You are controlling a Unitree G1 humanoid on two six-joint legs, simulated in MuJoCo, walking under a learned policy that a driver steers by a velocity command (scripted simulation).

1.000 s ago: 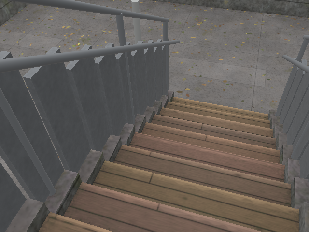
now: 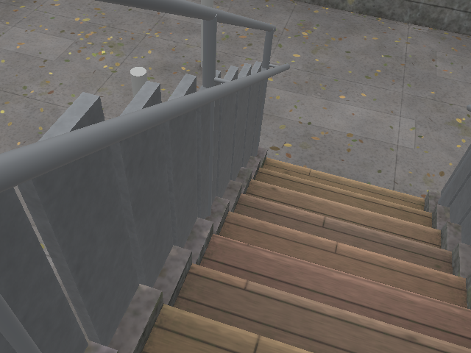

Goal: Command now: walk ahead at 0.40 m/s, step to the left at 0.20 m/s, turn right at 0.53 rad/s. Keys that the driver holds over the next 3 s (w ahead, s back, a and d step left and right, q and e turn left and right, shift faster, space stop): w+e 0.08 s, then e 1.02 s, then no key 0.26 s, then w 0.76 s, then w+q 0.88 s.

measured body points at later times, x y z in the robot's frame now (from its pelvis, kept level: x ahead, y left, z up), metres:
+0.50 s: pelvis +0.16 -0.08 -0.16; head +0.19 -0.11 +0.29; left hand +0.31 +0.16 -0.27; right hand +0.22 -0.36 -0.28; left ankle +0.18 +0.07 -0.61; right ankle +0.18 -0.17 -0.88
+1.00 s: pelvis +0.23 -0.03 -0.15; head +0.24 -0.01 +0.30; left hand +0.53 +0.09 -0.24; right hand +0.17 -0.32 -0.24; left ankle +0.29 +0.04 -0.88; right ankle +0.17 -0.18 -0.76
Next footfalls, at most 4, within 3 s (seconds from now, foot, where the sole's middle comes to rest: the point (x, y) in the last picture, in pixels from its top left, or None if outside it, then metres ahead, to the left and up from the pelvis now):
0.32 right None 0.22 -0.18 -0.92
0.86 left None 0.33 0.02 -0.92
1.38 right None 0.22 -0.23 -0.92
2.10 right None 0.45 -0.50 -1.08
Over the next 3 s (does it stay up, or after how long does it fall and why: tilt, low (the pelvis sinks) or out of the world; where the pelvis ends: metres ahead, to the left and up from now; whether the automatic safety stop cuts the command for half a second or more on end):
stays up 0.84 -0.54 -0.53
